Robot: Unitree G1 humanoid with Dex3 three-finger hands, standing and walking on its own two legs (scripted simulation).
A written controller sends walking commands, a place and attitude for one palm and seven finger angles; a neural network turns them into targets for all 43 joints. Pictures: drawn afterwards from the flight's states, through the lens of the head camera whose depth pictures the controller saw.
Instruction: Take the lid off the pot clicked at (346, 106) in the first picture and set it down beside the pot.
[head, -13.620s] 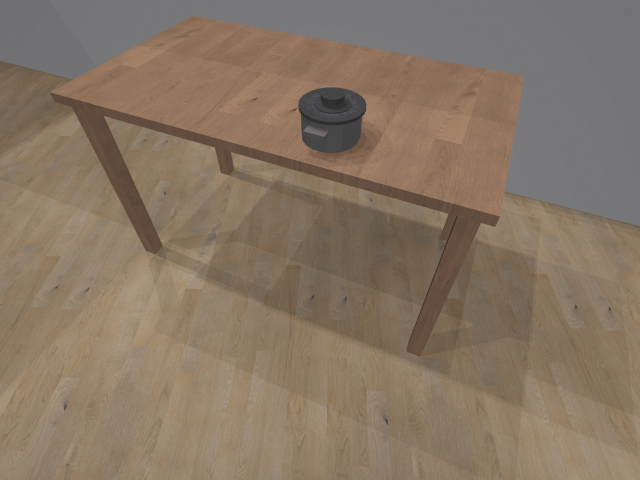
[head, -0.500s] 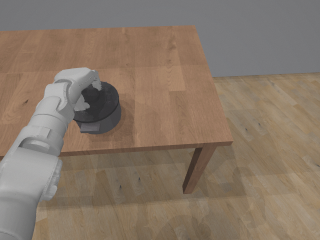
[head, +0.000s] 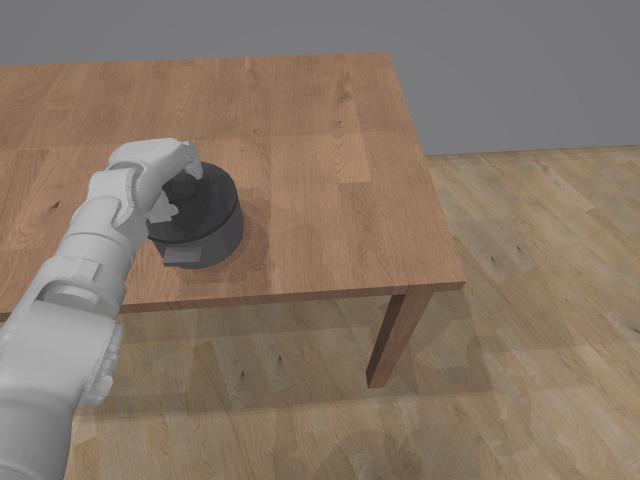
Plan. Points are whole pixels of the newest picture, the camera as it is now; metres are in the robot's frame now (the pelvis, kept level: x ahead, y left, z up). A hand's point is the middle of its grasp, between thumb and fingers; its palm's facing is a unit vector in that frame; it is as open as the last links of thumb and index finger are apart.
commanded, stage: lift the lid straight up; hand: left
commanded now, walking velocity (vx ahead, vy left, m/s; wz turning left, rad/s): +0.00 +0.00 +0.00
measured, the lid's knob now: (179, 189) +0.51 +0.19 +0.05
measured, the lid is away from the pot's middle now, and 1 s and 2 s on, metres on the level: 0.00 0.01 0.03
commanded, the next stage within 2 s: move the lid sideways beside the pot in 1.70 s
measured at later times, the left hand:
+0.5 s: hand (152, 174) +0.48 +0.20 +0.11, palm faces -0.34 -0.08 -0.94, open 8.7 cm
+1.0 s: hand (139, 150) +0.47 +0.20 +0.16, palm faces -0.32 -0.06 -0.95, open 8.7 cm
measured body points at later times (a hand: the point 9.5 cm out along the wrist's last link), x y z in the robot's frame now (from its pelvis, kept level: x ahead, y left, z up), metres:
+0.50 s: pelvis +0.01 +0.00 +0.00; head +0.06 -0.01 +0.45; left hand +0.49 +0.20 +0.16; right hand +0.08 -0.27 -0.13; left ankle -0.02 +0.09 -0.73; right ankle -0.03 -0.14 -0.73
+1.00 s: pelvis +0.00 +0.00 +0.01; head +0.05 -0.01 +0.45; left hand +0.48 +0.20 +0.21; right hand +0.08 -0.27 -0.13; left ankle -0.02 +0.09 -0.73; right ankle -0.03 -0.14 -0.73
